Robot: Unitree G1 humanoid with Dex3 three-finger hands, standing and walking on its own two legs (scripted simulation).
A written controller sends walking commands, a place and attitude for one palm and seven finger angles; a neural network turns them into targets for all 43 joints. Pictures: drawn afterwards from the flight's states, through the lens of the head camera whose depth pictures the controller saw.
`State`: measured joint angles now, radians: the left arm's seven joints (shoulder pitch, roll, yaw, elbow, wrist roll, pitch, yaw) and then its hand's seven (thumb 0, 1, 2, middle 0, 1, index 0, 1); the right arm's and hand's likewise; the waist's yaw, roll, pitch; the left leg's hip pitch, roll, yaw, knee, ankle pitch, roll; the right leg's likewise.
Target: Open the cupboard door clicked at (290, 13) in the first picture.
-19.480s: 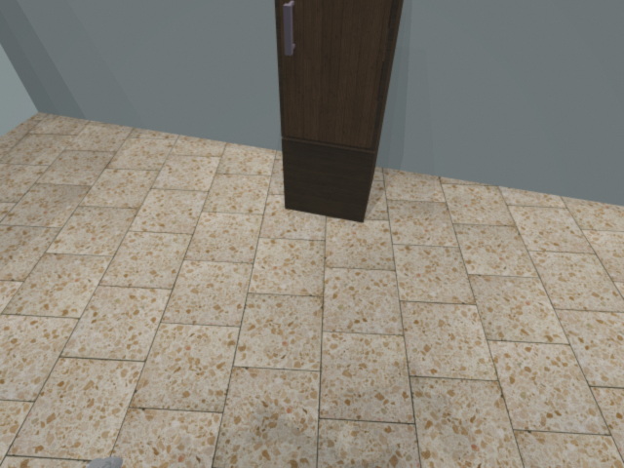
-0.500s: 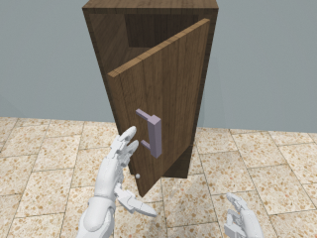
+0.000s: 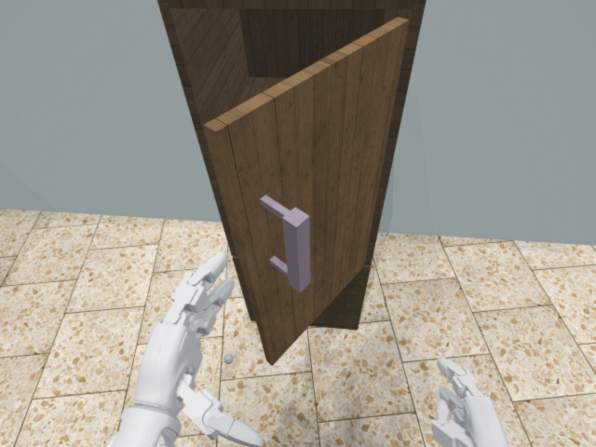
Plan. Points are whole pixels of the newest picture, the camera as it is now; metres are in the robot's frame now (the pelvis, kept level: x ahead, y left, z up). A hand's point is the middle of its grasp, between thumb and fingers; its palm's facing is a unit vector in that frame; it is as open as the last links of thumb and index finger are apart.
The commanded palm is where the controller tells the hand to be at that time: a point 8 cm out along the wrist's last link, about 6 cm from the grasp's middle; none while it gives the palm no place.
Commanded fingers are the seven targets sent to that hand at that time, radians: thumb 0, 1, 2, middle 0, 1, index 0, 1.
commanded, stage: draw the hand back to the body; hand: left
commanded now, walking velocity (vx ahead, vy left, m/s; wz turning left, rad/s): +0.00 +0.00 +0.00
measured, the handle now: (285, 245) +0.35 +0.04 +0.10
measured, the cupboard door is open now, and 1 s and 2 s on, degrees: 54 54 54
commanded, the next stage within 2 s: step back with the hand held close in 1.52 s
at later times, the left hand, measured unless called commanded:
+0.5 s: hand (140, 353) +0.19 +0.17 +0.14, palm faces +0.02 -0.99 -0.17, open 16.0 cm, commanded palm +0.16 +0.22 +0.15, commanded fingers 0.00 -0.19 0.44 -0.16 -0.30 -0.16 -0.30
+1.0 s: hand (33, 316) +0.20 +0.26 +0.18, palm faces +0.37 -0.85 -0.38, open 10.8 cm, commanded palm +0.16 +0.30 +0.20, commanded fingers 0.00 0.69 0.81 -0.19 -0.30 -0.19 -0.30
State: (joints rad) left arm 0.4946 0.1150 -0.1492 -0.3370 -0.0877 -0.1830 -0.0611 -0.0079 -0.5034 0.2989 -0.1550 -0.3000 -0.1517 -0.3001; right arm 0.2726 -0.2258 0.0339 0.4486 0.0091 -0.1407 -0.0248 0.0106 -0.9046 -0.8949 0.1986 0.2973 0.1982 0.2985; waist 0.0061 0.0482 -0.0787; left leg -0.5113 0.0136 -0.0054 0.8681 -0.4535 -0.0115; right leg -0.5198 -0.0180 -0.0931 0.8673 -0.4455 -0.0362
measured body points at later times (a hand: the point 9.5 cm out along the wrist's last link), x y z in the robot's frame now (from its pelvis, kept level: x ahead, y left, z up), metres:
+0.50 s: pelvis +0.00 +0.01 +0.01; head -0.01 -0.01 +0.46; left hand +0.18 +0.22 +0.15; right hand +0.19 -0.21 -0.04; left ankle -0.01 +0.13 -0.70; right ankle +0.00 -0.09 -0.70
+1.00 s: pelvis +0.01 +0.02 +0.04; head -0.01 +0.00 +0.49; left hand +0.18 +0.30 +0.20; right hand +0.19 -0.19 -0.04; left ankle -0.01 +0.13 -0.70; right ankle +0.00 -0.09 -0.70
